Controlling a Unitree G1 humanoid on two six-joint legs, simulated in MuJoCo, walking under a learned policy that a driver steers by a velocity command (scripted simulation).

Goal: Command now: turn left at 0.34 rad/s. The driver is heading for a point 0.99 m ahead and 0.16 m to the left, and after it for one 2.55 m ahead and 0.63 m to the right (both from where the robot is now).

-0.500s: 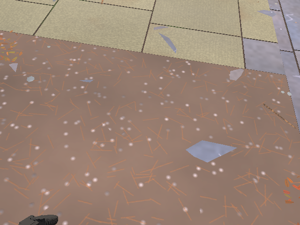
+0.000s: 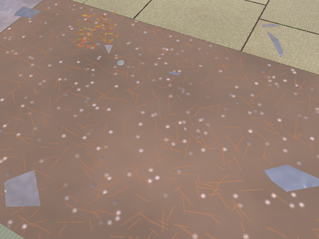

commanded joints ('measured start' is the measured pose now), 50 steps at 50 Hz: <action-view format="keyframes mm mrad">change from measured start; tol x16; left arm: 1 -35 187 51 -63 -12 -12 -4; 50 -51 100 -5 -18 -2 -46 -52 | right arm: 1 -13 -55 -7 -74 -8 -21 8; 25 -40 11 41 -2 -18 -169 100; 27 229 99 60 20 -10 -179 89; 32 9 -89 12 3 -13 -96 36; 50 44 -47 11 93 -32 -34 -33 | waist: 1 16 -193 -176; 6 -32 -137 -159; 8 -1 273 -159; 23 -28 49 -98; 27 -147 -152 -362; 50 -33 -53 -124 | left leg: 1 65 4 41 -131 17 25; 6 363 -11 45 -596 288 133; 8 327 330 -327 -663 396 341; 12 292 304 -408 -836 -262 313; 19 288 156 -102 -804 81 259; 32 193 28 -15 -441 494 74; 50 277 46 -5 -522 271 46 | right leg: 1 133 -243 213 -144 177 -233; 6 -3 -189 161 -33 89 -124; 8 -194 -5 1 212 -370 34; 13 -475 51 191 751 -235 34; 22 -127 -10 21 160 -198 108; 24 52 -6 8 -69 100 60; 27 347 -217 260 31 783 -224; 29 116 -118 142 63 589 -108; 36 252 -104 127 81 718 -101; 50 98 -71 127 -48 125 -65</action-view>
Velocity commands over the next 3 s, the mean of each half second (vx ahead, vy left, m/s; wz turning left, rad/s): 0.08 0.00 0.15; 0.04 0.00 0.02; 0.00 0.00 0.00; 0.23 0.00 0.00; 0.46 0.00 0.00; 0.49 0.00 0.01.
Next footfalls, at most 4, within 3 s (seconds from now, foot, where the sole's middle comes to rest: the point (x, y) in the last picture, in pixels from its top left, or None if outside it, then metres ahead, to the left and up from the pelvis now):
0.12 left None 0.03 0.14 -0.78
0.50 right None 0.11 -0.11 -0.78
2.26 left None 0.43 0.13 -0.78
2.80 right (195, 168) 0.75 -0.09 -0.78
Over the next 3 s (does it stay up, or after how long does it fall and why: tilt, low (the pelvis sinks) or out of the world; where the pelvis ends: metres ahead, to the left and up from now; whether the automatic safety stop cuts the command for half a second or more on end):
stays up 0.68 -0.01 0.01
